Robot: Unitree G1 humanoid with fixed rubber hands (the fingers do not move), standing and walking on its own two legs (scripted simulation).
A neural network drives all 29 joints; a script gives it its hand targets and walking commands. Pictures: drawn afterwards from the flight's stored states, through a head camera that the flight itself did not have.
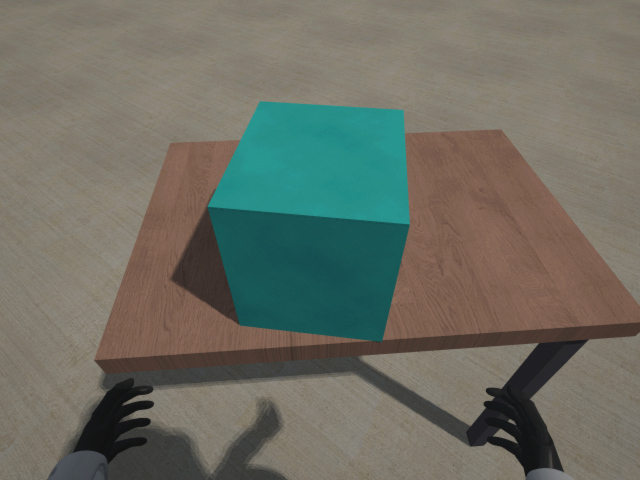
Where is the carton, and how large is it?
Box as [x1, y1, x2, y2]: [208, 101, 409, 341]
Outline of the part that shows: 260,101 208,205 208,210 240,325 381,341 409,225 403,110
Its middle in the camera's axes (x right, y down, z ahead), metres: +0.00 -0.02 +0.59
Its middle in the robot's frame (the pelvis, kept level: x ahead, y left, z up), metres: +0.47 +0.02 +0.07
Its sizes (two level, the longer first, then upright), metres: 0.249 0.220 0.246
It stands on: a table, 0.73 m high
